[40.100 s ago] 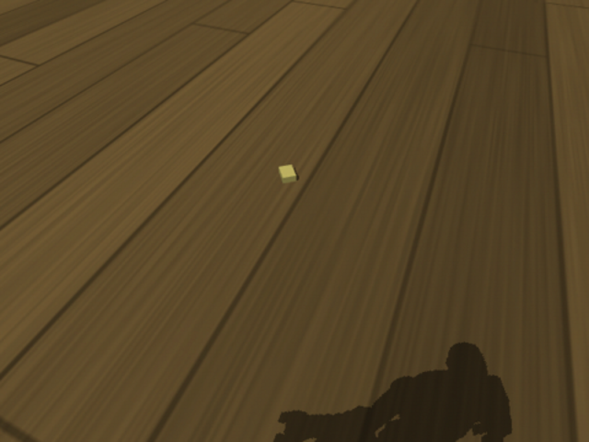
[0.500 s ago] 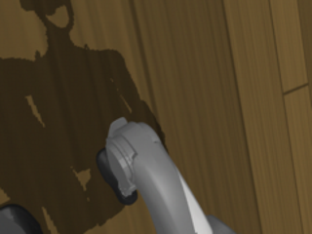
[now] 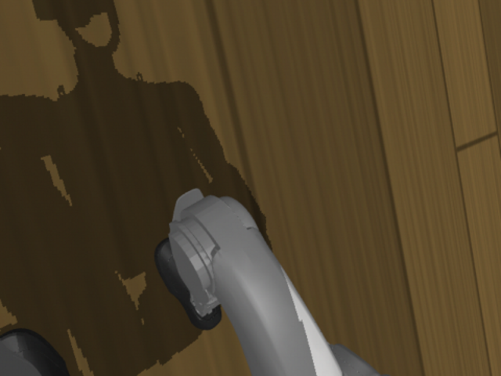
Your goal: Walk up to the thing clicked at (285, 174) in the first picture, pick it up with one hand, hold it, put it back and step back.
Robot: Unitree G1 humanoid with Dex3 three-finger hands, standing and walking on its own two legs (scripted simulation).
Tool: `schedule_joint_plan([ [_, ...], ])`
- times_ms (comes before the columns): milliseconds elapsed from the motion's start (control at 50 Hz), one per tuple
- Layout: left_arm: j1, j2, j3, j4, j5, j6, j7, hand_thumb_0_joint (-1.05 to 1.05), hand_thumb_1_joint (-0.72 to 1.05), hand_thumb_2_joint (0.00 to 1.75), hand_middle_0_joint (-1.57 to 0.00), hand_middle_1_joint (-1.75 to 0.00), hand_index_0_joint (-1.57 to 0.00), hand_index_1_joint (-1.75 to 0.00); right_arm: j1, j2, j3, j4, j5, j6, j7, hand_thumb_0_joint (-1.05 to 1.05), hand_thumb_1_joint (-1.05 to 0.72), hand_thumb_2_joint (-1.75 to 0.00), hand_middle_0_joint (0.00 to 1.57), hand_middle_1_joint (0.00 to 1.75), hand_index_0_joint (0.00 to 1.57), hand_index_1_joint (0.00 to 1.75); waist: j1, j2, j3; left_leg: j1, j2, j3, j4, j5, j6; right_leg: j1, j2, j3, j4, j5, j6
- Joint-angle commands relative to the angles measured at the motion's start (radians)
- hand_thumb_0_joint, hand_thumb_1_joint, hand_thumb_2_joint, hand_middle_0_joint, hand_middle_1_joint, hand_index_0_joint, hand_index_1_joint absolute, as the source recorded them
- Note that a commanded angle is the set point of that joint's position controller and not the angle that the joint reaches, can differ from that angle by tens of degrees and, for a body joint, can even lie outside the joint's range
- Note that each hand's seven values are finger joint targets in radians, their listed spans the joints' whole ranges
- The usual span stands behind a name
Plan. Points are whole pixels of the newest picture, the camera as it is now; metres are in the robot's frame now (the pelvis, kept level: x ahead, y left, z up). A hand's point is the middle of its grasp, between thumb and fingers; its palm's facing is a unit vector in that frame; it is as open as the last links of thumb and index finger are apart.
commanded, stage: close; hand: left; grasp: from above
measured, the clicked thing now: out of the picture +0.49 +0.37 -0.31
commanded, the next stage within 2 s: none
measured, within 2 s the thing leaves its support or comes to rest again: neither
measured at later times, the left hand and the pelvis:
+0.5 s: hand out of the picture +0.48 +0.36 -0.26, palm faces -0.27 -0.34 -0.90, open 11.0 cm; pelvis +0.00 +0.00 +0.00, yaw +0 degrees
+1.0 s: hand out of the picture +0.48 +0.36 -0.25, palm faces -0.27 -0.34 -0.90, open 10.8 cm; pelvis +0.00 +0.00 +0.00, yaw +0 degrees
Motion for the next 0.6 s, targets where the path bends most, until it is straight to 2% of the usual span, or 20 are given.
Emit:
schedule_joint_plan([
  [0, -0.212, 0.223, -0.023, -0.146, 0.017, -0.007, 0.039, 0.0, 0.03, 0.52, -0.5, -0.66, -0.52, -0.63, 0.246, -0.333, -0.073, 0.055, 0.001, 0.011, -0.005, 0.0, -0.9, -0.9, 0.2, 0.3, 0.2, 0.3, -0.07, 0.609, -0.671, 0.501, 0.042, 0.095, -0.221, 0.266, 0.014, 0.428, 0.031, -0.114, -0.196, 0.32, -0.075],
  [20, -0.211, 0.218, -0.024, -0.141, 0.026, -0.007, 0.04, 0.0, 0.04, 0.52, -0.5, -0.65, -0.52, -0.62, 0.249, -0.33, -0.07, 0.053, 0.002, 0.011, -0.005, 0.0, -0.89, -0.9, 0.2, 0.3, 0.2, 0.3, -0.073, 0.601, -0.678, 0.508, 0.043, 0.092, -0.219, 0.281, 0.014, 0.423, 0.029, -0.115, -0.198, 0.332, -0.073],
  [80, -0.209, 0.213, -0.026, -0.144, 0.019, -0.006, 0.042, 0.0, 0.07, 0.5, -0.52, -0.64, -0.55, -0.61, 0.253, -0.335, -0.077, 0.058, -0.002, 0.012, -0.004, 0.0, -0.9, -0.9, 0.2, 0.3, 0.2, 0.3, -0.075, 0.61, -0.693, 0.525, 0.046, 0.091, -0.22, 0.292, 0.011, 0.435, 0.033, -0.112, -0.197, 0.345, -0.072],
  [140, -0.205, 0.204, -0.021, -0.116, 0.008, -0.004, 0.046, 0.0, 0.08, 0.49, -0.53, -0.63, -0.55, -0.6, 0.25, -0.332, -0.075, 0.062, 0.0, 0.012, -0.003, 0.0, -0.9, -0.9, 0.2, 0.3, 0.2, 0.3, -0.073, 0.603, -0.66, 0.5, 0.043, 0.091, -0.227, 0.274, 0.011, 0.418, 0.03, -0.119, -0.201, 0.326, -0.075],
  [200, -0.224, 0.226, -0.016, -0.145, 0.014, -0.003, 0.043, 0.0, 0.08, 0.49, -0.52, -0.64, -0.55, -0.6, 0.248, -0.339, -0.08, 0.053, 0.0, 0.011, -0.004, 0.0, -0.89, -0.9, 0.2, 0.3, 0.2, 0.3, -0.072, 0.626, -0.667, 0.52, 0.044, 0.091, -0.229, 0.268, 0.01, 0.405, 0.031, -0.116, -0.2, 0.315, -0.077],
  [220, -0.213, 0.214, -0.019, -0.134, 0.022, 0.0, 0.042, 0.0, 0.08, 0.49, -0.53, -0.62, -0.56, -0.6, 0.25, -0.331, -0.07, 0.06, 0.001, 0.013, -0.002, 0.0, -0.89, -0.9, 0.2, 0.3, 0.2, 0.3, -0.072, 0.632, -0.668, 0.525, 0.045, 0.086, -0.228, 0.285, 0.007, 0.392, 0.026, -0.12, -0.192, 0.323, -0.078],
  [240, -0.206, 0.195, -0.026, -0.122, 0.015, 0.001, 0.042, 0.0, 0.09, 0.48, -0.54, -0.62, -0.56, -0.59, 0.244, -0.327, -0.076, 0.058, 0.002, 0.013, -0.003, 0.0, -0.89, -0.9, 0.2, 0.3, 0.2, 0.3, -0.068, 0.62, -0.665, 0.527, 0.043, 0.088, -0.227, 0.279, 0.008, 0.389, 0.03, -0.118, -0.195, 0.32, -0.078],
  [280, -0.21, 0.196, -0.03, -0.137, 0.013, -0.002, 0.042, 0.0, 0.11, 0.47, -0.56, -0.6, -0.58, -0.57, 0.259, -0.334, -0.075, 0.059, -0.002, 0.013, -0.001, 0.0, -0.89, -0.9, 0.2, 0.3, 0.2, 0.3, -0.084, 0.619, -0.676, 0.523, 0.044, 0.09, -0.223, 0.294, 0.011, 0.429, 0.029, -0.114, -0.198, 0.346, -0.072],
  [300, -0.208, 0.194, -0.03, -0.099, 0.015, 0.0, 0.045, 0.0, 0.1, 0.48, -0.55, -0.6, -0.58, -0.58, 0.249, -0.336, -0.076, 0.059, 0.001, 0.011, -0.003, 0.0, -0.9, -0.9, 0.2, 0.3, 0.2, 0.3, -0.074, 0.59, -0.664, 0.495, 0.042, 0.088, -0.23, 0.273, 0.011, 0.414, 0.031, -0.122, -0.197, 0.324, -0.076],
  [320, -0.214, 0.215, -0.02, -0.147, 0.018, -0.002, 0.041, 0.0, 0.11, 0.47, -0.57, -0.59, -0.59, -0.56, 0.252, -0.33, -0.077, 0.057, 0.004, 0.01, 0.0, 0.0, -0.89, -0.9, 0.2, 0.3, 0.2, 0.3, -0.069, 0.616, -0.659, 0.505, 0.039, 0.092, -0.225, 0.278, 0.012, 0.396, 0.027, -0.116, -0.196, 0.322, -0.077],
  [340, -0.213, 0.214, -0.02, -0.114, 0.016, -0.002, 0.042, 0.0, 0.13, 0.45, -0.56, -0.6, -0.59, -0.56, 0.25, -0.331, -0.074, 0.064, 0.001, 0.012, -0.001, 0.0, -0.89, -0.9, 0.2, 0.3, 0.2, 0.3, -0.067, 0.619, -0.655, 0.499, 0.041, 0.09, -0.233, 0.257, 0.01, 0.398, 0.029, -0.12, -0.196, 0.303, -0.079],
  [520, -0.211, 0.212, -0.023, -0.15, 0.014, -0.004, 0.036, 0.0, 0.16, 0.42, -0.6, -0.57, -0.62, -0.53, 0.26, -0.332, -0.074, 0.061, -0.001, 0.015, -0.002, 0.0, -0.89, -0.9, 0.2, 0.3, 0.2, 0.3, -0.072, 0.618, -0.682, 0.522, 0.044, 0.093, -0.22, 0.307, 0.012, 0.431, 0.028, -0.109, -0.195, 0.355, -0.072],
  [560, -0.21, 0.202, -0.024, -0.112, 0.012, -0.003, 0.041, 0.0, 0.17, 0.43, -0.6, -0.56, -0.63, -0.53, 0.251, -0.329, -0.073, 0.066, 0.0, 0.012, -0.003, 0.0, -0.89, -0.9, 0.2, 0.3, 0.2, 0.3, -0.072, 0.603, -0.662, 0.496, 0.042, 0.092, -0.222, 0.275, 0.014, 0.405, 0.029, -0.116, -0.201, 0.326, -0.074],
  [580, -0.213, 0.205, -0.026, -0.148, 0.008, -0.006, 0.037, 0.0, 0.18, 0.41, -0.61, -0.56, -0.64, -0.52, 0.252, -0.333, -0.079, 0.058, -0.003, 0.012, -0.003, 0.0, -0.89, -0.9, 0.2, 0.3, 0.2, 0.3, -0.076, 0.614, -0.671, 0.505, 0.04, 0.098, -0.222, 0.273, 0.015, 0.428, 0.029, -0.108, -0.204, 0.331, -0.073],
])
